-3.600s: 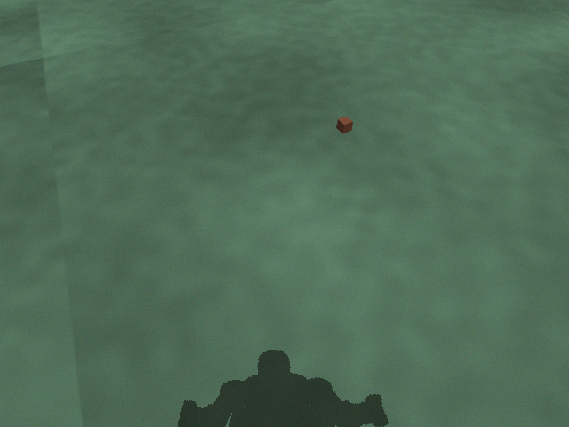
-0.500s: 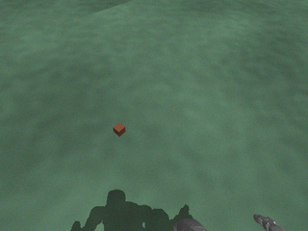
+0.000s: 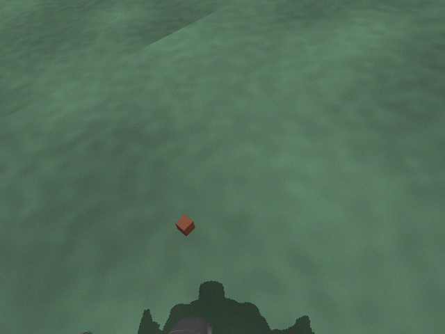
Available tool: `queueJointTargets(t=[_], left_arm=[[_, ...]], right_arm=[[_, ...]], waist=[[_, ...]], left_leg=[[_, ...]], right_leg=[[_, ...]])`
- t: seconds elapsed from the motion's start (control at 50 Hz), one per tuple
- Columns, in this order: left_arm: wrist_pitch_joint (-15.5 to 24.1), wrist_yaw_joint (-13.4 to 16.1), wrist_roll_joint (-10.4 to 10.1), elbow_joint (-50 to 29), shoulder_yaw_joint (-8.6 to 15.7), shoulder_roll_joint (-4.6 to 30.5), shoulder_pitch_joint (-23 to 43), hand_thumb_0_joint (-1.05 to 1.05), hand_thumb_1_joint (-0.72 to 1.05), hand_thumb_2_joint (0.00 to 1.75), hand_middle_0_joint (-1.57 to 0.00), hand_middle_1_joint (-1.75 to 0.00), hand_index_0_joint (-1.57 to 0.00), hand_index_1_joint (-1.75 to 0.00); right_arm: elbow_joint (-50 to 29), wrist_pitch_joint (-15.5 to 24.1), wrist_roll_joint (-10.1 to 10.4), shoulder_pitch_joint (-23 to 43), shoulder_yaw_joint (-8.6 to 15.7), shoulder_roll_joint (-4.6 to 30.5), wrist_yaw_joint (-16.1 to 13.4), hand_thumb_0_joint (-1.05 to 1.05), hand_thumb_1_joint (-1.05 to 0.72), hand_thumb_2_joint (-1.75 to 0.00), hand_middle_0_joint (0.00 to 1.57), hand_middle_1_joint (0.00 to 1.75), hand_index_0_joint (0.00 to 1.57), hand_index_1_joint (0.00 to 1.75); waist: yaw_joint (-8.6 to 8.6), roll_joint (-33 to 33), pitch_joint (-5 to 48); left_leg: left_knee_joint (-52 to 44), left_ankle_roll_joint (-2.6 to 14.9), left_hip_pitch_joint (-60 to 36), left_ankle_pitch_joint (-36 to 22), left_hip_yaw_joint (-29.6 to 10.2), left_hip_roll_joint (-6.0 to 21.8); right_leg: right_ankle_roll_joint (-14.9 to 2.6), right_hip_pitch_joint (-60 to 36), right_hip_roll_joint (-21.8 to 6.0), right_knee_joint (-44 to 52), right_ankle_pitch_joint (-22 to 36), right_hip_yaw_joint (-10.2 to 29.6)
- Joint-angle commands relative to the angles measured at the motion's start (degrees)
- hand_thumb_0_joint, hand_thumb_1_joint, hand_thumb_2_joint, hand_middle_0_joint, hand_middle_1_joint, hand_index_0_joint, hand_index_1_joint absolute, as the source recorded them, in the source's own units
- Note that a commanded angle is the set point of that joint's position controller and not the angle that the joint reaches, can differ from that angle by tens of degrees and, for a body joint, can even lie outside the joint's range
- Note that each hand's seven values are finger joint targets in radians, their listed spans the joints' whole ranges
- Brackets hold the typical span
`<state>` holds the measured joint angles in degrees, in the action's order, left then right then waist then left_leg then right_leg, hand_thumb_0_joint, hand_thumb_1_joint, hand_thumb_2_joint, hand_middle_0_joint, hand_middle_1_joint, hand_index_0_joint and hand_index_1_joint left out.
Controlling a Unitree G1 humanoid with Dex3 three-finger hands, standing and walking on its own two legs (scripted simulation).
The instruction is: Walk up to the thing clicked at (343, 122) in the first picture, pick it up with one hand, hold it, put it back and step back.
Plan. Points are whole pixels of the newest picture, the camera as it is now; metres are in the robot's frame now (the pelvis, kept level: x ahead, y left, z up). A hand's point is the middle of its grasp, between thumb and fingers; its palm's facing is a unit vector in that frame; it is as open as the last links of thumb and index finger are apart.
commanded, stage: walk up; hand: left
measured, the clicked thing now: (185, 225) +0.71 +0.28 -0.74
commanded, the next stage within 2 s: none
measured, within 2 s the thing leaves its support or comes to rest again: neither
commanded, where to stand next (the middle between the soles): +0.37 +0.06 m, yaw +0 degrees
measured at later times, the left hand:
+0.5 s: hand (90, 312) +0.19 +0.33 -0.16, palm faces -0.02 -0.95 -0.32, open 7.4 cm
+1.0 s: hand (114, 242) +0.34 +0.30 -0.13, palm faces -0.02 -0.90 -0.43, open 7.4 cm
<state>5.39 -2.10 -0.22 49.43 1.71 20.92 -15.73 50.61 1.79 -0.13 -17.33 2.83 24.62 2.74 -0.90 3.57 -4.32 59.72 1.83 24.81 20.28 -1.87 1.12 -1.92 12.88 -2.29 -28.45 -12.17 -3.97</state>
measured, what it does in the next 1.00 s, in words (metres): walks ahead: left foot, then right foot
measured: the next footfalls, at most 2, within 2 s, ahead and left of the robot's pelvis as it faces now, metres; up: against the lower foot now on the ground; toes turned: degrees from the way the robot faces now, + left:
left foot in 0.28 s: +0.24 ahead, +0.17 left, +0.00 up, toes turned +7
right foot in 0.74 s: +0.37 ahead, -0.08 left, +0.00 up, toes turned -1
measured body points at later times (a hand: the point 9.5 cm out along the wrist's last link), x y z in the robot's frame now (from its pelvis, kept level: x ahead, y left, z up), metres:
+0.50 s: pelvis +0.16 +0.06 +0.00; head +0.17 +0.09 +0.45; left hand +0.20 +0.38 -0.14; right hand +0.23 -0.25 -0.09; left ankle +0.20 +0.16 -0.74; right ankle +0.19 -0.10 -0.67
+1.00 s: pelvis +0.27 +0.03 -0.01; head +0.29 +0.00 +0.44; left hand +0.34 +0.35 -0.10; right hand +0.35 -0.28 -0.14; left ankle +0.31 +0.19 -0.69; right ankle +0.33 -0.08 -0.74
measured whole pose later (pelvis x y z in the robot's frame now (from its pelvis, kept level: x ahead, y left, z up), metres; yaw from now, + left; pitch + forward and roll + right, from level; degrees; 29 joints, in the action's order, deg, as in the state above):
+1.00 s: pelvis +0.27 +0.03 -0.01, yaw +0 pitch -3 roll +1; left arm 4.0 -0.3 0.4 49.1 0.5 21.4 -15.1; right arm 50.5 -0.2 -0.4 -14.7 2.4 23.9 1.4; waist -0.9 3.8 -6.1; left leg 52.8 0.6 24.9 23.8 -1.1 2.3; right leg -1.2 16.5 -1.8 -31.3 -11.6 -2.1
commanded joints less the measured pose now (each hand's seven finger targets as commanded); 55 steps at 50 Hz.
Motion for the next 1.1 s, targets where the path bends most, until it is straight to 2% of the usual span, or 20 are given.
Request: queueJointTargets(t=[0.0,0.08,0.16,0.24,0.26,0.28,0.3,0.32,0.38,0.42,0.56,0.62,0.7,0.72,0.74,0.76,0.78,0.88,0.94,1.08], left_arm=[[1.54,1.23,0.35,-4.11,5.33,16.74,-1.37,0.00,0.90,0.90,-0.20,-0.30,-0.20,-0.30],[1.38,0.89,0.82,-4.80,5.95,17.69,-1.93,0.00,0.90,0.90,-0.20,-0.30,-0.20,-0.30],[1.13,0.72,0.81,-4.88,5.90,18.53,-1.76,0.00,0.90,0.90,-0.20,-0.30,-0.20,-0.30],[0.37,0.74,0.87,-4.69,5.09,17.72,-1.39,0.00,0.90,0.90,-0.20,-0.30,-0.20,-0.30],[0.29,0.73,1.24,-4.99,4.06,15.26,-3.15,0.00,0.90,0.90,-0.20,-0.30,-0.20,-0.30],[0.10,0.62,0.67,-5.25,2.61,10.42,-6.53,0.00,0.90,0.90,-0.20,-0.30,-0.20,-0.30],[-0.51,0.98,0.09,-4.40,2.71,10.36,-8.84,0.00,0.90,0.90,-0.20,-0.30,-0.20,-0.30],[-1.06,1.84,0.73,-3.28,3.99,16.47,-6.16,0.00,0.90,0.90,-0.20,-0.30,-0.20,-0.30],[-1.29,1.36,-0.27,-1.26,3.78,15.88,-6.62,0.00,0.90,0.90,-0.20,-0.30,-0.20,-0.30],[-1.86,0.68,-0.51,-0.14,3.70,14.65,-8.68,0.00,0.90,0.90,-0.20,-0.30,-0.20,-0.30],[-1.76,-0.61,0.78,-2.18,3.95,13.58,-1.07,0.00,0.90,0.90,-0.20,-0.30,-0.20,-0.30],[-0.95,-0.81,0.70,-2.10,4.09,12.85,0.21,0.00,0.90,0.90,-0.20,-0.30,-0.20,-0.30],[0.30,0.81,0.88,1.16,4.59,12.91,-8.05,0.00,0.90,0.90,-0.20,-0.30,-0.20,-0.30],[0.78,1.44,1.20,2.00,5.26,15.46,-10.40,0.00,0.90,0.90,-0.20,-0.30,-0.20,-0.30],[1.09,2.07,1.48,0.71,6.43,20.26,-10.28,0.00,0.90,0.90,-0.20,-0.30,-0.20,-0.30],[0.84,2.19,1.01,-1.19,5.93,20.48,-7.30,0.00,0.90,0.90,-0.20,-0.30,-0.20,-0.30],[0.30,2.23,0.47,-1.52,6.06,21.90,-6.07,0.00,0.90,0.90,-0.20,-0.30,-0.20,-0.30],[0.06,3.00,0.26,-2.55,4.20,16.95,-2.33,0.00,0.90,0.90,-0.20,-0.30,-0.20,-0.30],[-0.29,3.16,0.82,-3.39,3.68,15.93,-0.73,0.00,0.90,0.90,-0.20,-0.30,-0.20,-0.30],[-2.84,2.85,0.23,-2.59,2.47,14.46,5.43,0.00,0.90,0.90,-0.20,-0.30,-0.20,-0.30]], right_arm=[[-3.56,0.69,-0.24,-2.43,3.40,9.15,0.52,0.00,-0.90,-0.90,0.20,0.30,0.20,0.30],[-4.60,0.81,-1.09,2.71,3.82,9.05,1.41,0.00,-0.90,-0.90,0.20,0.30,0.20,0.30],[-4.90,1.74,-1.30,5.28,4.22,8.95,1.92,0.00,-0.90,-0.90,0.20,0.30,0.20,0.30],[-2.68,2.58,-1.61,-1.32,4.97,10.07,1.27,0.00,-0.90,-0.90,0.20,0.30,0.20,0.30],[-0.86,2.97,-1.61,-7.59,5.83,12.56,0.53,0.00,-0.90,-0.90,0.20,0.30,0.20,0.30],[-1.16,3.38,-2.14,-11.33,7.05,17.04,-0.34,0.00,-0.90,-0.90,0.20,0.30,0.20,0.30],[-3.15,3.71,-1.34,-8.85,6.98,19.49,-0.74,0.00,-0.90,-0.90,0.20,0.30,0.20,0.30],[-3.48,3.43,0.29,-7.12,7.22,19.37,-0.46,0.00,-0.90,-0.90,0.20,0.30,0.20,0.30],[-4.99,3.59,0.22,-1.66,4.65,13.09,-1.27,0.00,-0.90,-0.90,0.20,0.30,0.20,0.30],[-4.99,4.05,0.27,-1.44,4.43,12.46,-1.28,0.00,-0.90,-0.90,0.20,0.30,0.20,0.30],[-6.68,3.53,-0.59,-1.28,5.03,14.13,-0.99,0.00,-0.90,-0.90,0.20,0.30,0.20,0.30],[-7.26,2.99,-0.75,-0.72,5.00,13.90,-0.57,0.00,-0.90,-0.90,0.20,0.30,0.20,0.30],[-8.16,1.84,-0.09,0.98,3.61,10.97,-0.96,0.00,-0.90,-0.90,0.20,0.30,0.20,0.30],[-7.99,1.74,0.36,-1.54,2.54,7.59,-0.98,0.00,-0.90,-0.90,0.20,0.30,0.20,0.30],[-8.42,1.62,0.55,-4.82,1.07,3.71,-1.08,0.00,-0.90,-0.90,0.20,0.30,0.20,0.30],[-6.96,0.58,0.10,-5.64,1.42,6.13,-1.51,0.00,-0.90,-0.90,0.20,0.30,0.20,0.30],[-6.39,-0.02,-0.30,-4.84,2.92,10.59,-2.22,0.00,-0.90,-0.90,0.20,0.30,0.20,0.30],[-3.12,-0.89,0.11,-4.06,2.86,9.68,-1.82,0.00,-0.90,-0.90,0.20,0.30,0.20,0.30],[-2.51,-1.17,-0.13,-1.91,2.21,7.89,-1.82,0.00,-0.90,-0.90,0.20,0.30,0.20,0.30],[1.78,-0.31,-0.38,0.05,2.60,7.46,-2.61,0.00,-0.90,-0.90,0.20,0.30,0.20,0.30]], waist=[[0.38,-12.32,0.21],[-1.30,-11.30,-2.61],[-1.31,-10.26,-1.80],[3.41,-5.52,1.83],[6.17,1.88,5.99],[7.20,15.98,8.37],[4.90,15.20,6.25],[5.32,9.80,4.27],[1.72,3.13,0.38],[0.88,4.95,1.39],[3.02,5.18,-2.01],[2.82,5.15,-2.62],[-2.08,-1.57,3.90],[-2.99,-10.09,7.08],[-1.94,-22.01,8.85],[-0.80,-16.68,5.21],[-1.41,-15.03,4.07],[0.43,-12.61,3.22],[0.21,-12.93,3.92],[2.15,-10.54,5.20]], left_leg=[[-5.92,-1.79,7.32,-5.96,-1.60,2.19],[-15.94,-2.56,5.82,-9.11,0.12,4.37],[-23.92,-1.54,-1.45,-11.42,2.46,4.83],[-28.24,0.13,-15.37,-7.47,6.66,0.95],[-29.77,1.59,-25.24,-2.21,3.67,1.09],[-38.92,5.06,-30.43,8.03,-13.78,12.11],[-46.66,8.96,-30.67,9.44,-35.30,22.09],[-45.81,13.13,-26.46,8.96,-36.82,24.44],[-43.63,6.93,-17.64,-11.78,-13.07,15.07],[-43.37,7.16,-15.70,-16.30,-6.95,12.60],[-46.47,12.07,-13.14,-3.91,-3.74,13.99],[-44.52,11.05,-10.45,-4.20,-2.61,12.88],[-27.27,7.32,-9.08,-15.39,0.51,10.56],[-16.98,5.14,-7.09,-11.32,4.03,6.36],[-5.50,1.53,0.86,2.76,7.25,0.19],[-1.54,0.29,6.55,11.35,2.90,-2.33],[1.62,0.63,6.62,13.92,1.12,0.08],[-0.42,-0.62,4.21,3.98,-1.14,1.72],[-8.85,-1.63,0.26,2.48,0.46,1.88],[-28.00,-1.11,-17.08,-10.68,3.76,-0.11]], right_leg=[[-9.95,-4.30,-12.22,15.05,4.99,9.96],[-10.15,-0.82,-13.20,17.27,-8.87,9.02],[-9.54,1.30,-13.52,14.14,-10.31,8.07],[-7.35,5.51,-10.83,1.43,-1.91,4.59],[-5.75,9.10,-8.32,-12.37,4.00,2.70],[-2.32,17.06,-1.84,-29.91,-3.77,-1.77],[-0.49,27.08,5.39,-36.16,-17.56,1.58],[-1.51,26.36,0.84,-39.75,-19.26,6.45],[-0.95,20.19,-2.01,-35.51,-9.07,11.13],[-0.09,17.21,-1.99,-33.23,-5.75,8.23],[2.58,16.70,-4.22,-16.96,-1.39,4.23],[1.92,11.33,-2.66,-9.64,1.01,2.27],[0.63,-4.86,0.56,0.26,5.21,1.62],[-0.24,-10.34,-1.71,3.86,3.93,5.16],[-3.94,-13.96,-14.53,8.77,3.18,25.23],[-8.67,-11.82,-20.34,12.00,0.92,35.07],[-13.42,-9.17,-22.06,10.91,-0.11,37.31],[-9.35,-3.90,-12.31,8.70,11.27,16.95],[-9.82,-0.36,-11.12,7.18,16.01,11.99],[-6.20,12.11,-9.83,-2.31,6.28,9.63]])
